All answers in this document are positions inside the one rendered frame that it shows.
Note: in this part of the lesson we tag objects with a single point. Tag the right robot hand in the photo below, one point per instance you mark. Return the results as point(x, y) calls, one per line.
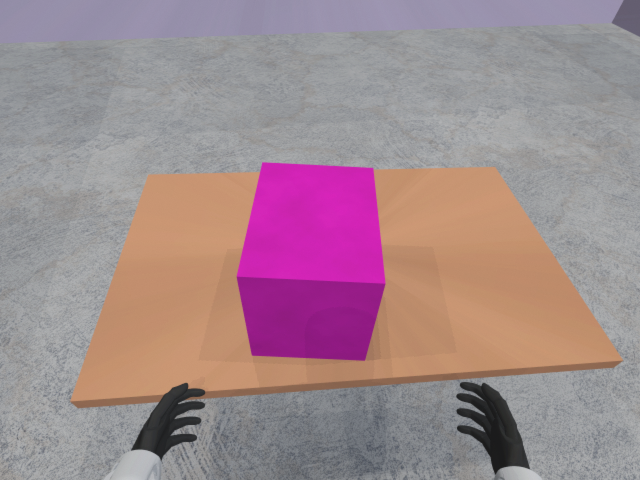
point(501, 438)

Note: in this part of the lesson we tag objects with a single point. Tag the carton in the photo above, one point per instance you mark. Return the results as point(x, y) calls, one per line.
point(311, 274)

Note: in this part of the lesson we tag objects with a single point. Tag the table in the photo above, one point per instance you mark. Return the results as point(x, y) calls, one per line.
point(472, 291)

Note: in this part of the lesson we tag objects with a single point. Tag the robot left forearm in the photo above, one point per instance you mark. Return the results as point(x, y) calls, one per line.
point(136, 465)

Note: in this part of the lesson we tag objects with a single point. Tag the left robot hand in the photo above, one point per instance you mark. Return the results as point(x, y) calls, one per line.
point(155, 434)

